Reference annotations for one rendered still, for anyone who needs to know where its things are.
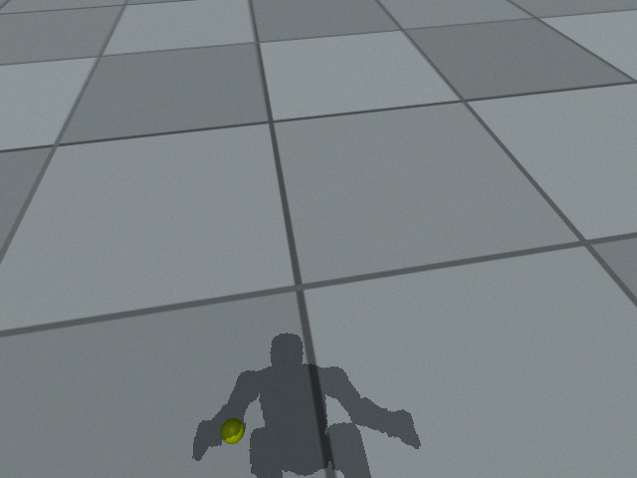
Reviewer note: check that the ball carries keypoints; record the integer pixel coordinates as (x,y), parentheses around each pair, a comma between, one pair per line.
(232,430)

